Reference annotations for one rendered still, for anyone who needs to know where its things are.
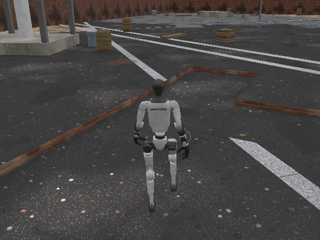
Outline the robot left forearm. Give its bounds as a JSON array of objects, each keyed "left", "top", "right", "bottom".
[{"left": 134, "top": 121, "right": 142, "bottom": 138}]

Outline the right robot hand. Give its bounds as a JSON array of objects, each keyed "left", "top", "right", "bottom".
[{"left": 178, "top": 145, "right": 190, "bottom": 160}]

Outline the robot right upper arm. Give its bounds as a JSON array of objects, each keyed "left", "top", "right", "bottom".
[{"left": 169, "top": 100, "right": 182, "bottom": 129}]

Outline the robot left upper arm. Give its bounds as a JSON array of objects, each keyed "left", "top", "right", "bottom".
[{"left": 136, "top": 101, "right": 149, "bottom": 128}]

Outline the robot right forearm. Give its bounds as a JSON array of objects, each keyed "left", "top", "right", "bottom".
[{"left": 177, "top": 121, "right": 189, "bottom": 147}]

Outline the left robot hand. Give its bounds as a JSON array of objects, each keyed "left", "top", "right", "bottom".
[{"left": 133, "top": 135, "right": 145, "bottom": 145}]

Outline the robot left thigh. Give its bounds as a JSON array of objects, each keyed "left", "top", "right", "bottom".
[{"left": 143, "top": 140, "right": 155, "bottom": 181}]

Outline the robot right shin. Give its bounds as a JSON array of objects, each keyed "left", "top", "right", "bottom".
[{"left": 170, "top": 154, "right": 177, "bottom": 186}]

